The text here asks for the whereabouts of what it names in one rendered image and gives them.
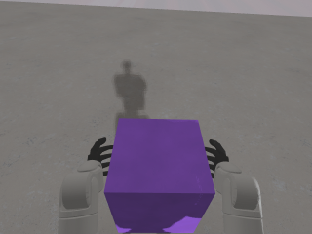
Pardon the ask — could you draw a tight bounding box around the robot left hand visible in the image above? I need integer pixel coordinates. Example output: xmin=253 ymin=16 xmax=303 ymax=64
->
xmin=87 ymin=137 xmax=113 ymax=176

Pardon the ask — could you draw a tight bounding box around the robot left forearm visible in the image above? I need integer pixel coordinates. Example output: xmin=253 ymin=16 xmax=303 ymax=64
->
xmin=58 ymin=160 xmax=104 ymax=234

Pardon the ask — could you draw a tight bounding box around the robot right hand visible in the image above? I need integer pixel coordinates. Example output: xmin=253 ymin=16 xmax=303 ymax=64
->
xmin=205 ymin=139 xmax=229 ymax=178

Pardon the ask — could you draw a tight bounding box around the carton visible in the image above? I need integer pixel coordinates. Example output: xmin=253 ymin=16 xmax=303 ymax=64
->
xmin=103 ymin=118 xmax=215 ymax=233

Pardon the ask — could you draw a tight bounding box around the robot right forearm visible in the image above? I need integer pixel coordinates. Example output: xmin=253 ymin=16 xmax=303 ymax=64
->
xmin=214 ymin=161 xmax=264 ymax=234

